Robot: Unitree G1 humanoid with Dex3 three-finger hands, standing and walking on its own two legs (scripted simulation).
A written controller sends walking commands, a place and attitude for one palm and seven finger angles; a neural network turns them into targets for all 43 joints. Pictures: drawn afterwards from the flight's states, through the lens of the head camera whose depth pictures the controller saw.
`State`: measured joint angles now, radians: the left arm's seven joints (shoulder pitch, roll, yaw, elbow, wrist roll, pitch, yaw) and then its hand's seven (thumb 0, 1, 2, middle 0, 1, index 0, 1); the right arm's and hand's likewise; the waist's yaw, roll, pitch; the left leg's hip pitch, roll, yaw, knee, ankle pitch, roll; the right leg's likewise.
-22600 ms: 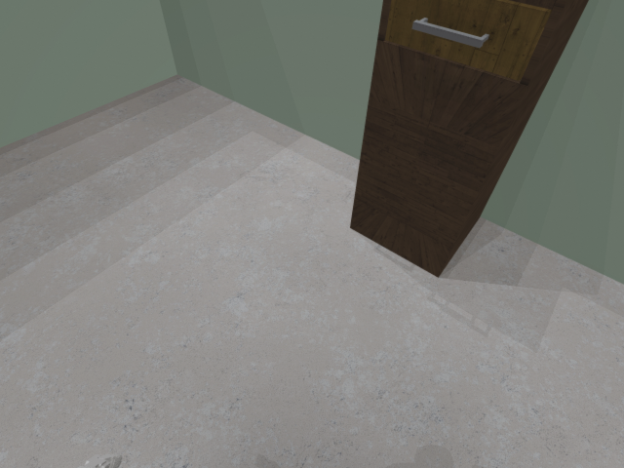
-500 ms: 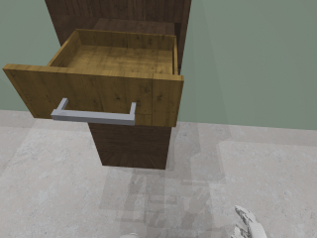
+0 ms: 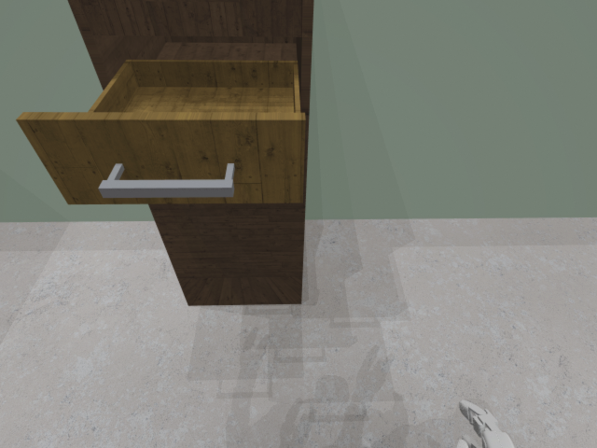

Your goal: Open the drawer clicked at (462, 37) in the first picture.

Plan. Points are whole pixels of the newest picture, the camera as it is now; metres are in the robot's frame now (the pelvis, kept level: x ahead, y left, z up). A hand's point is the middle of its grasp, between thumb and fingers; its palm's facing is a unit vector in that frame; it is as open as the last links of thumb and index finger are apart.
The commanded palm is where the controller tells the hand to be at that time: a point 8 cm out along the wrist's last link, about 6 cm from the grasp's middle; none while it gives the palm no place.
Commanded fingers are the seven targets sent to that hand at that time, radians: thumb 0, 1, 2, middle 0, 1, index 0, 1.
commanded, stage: stop stepping back and stand still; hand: left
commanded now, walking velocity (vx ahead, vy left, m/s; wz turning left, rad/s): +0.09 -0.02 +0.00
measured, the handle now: (171, 179) +0.45 +0.21 +0.14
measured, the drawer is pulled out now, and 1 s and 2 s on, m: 0.30 0.30 0.30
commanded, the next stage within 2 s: let the arm hang, fingers relaxed in 0.54 s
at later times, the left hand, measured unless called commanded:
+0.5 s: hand out of the picture +0.11 +0.26 +0.35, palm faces +0.70 -0.68 -0.24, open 7.4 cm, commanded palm +0.06 +0.30 +0.33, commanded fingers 0.00 0.90 0.90 -0.20 -0.30 -0.20 -0.30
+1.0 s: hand out of the picture -0.02 +0.19 -0.17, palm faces +0.16 -0.97 -0.20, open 6.6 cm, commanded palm none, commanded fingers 0.00 0.90 0.90 -0.20 -0.30 -0.20 -0.30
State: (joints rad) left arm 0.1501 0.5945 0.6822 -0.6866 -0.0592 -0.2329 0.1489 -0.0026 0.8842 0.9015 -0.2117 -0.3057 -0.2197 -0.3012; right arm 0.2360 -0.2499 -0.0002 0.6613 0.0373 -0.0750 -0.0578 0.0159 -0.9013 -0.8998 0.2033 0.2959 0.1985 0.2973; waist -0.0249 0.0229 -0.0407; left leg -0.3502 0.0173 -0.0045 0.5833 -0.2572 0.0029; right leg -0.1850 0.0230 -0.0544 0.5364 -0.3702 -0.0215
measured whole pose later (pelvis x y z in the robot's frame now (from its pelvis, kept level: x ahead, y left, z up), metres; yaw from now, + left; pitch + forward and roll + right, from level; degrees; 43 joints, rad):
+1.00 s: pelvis -0.04 +0.00 +0.00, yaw +5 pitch -2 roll -1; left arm 0.28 0.18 0.06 0.94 0.01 0.04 0.03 -0.08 1.05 0.90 -0.21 -0.30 -0.21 -0.30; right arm 0.29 -0.19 0.00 0.99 -0.03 0.03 -0.02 0.01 -0.91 -0.90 0.20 0.30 0.20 0.30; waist -0.01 -0.03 0.06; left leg -0.30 0.03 -0.01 0.56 -0.23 -0.01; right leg -0.17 0.03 -0.09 0.52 -0.33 -0.04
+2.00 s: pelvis -0.05 +0.02 +0.01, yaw +3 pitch -2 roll +0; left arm 0.29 0.13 0.02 1.15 0.01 0.01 0.04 0.00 0.91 0.90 -0.20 -0.30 -0.20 -0.30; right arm 0.30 -0.12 -0.01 1.13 -0.02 0.02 -0.04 0.01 -0.91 -0.90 0.20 0.30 0.19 0.30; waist -0.01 0.02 0.07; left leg -0.23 0.02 0.04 0.44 -0.17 0.01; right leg -0.13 0.01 -0.04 0.43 -0.26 -0.02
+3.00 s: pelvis -0.02 +0.00 +0.01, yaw +3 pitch -1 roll +0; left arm 0.25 0.13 0.02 1.15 0.01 0.00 0.04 0.00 0.91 0.90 -0.20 -0.30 -0.20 -0.30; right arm 0.25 -0.14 -0.01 1.14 -0.02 0.01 -0.04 0.01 -0.91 -0.90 0.20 0.30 0.20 0.30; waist -0.01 0.01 0.07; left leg -0.18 0.03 0.04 0.41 -0.20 -0.01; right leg -0.08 0.02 -0.04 0.38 -0.28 -0.03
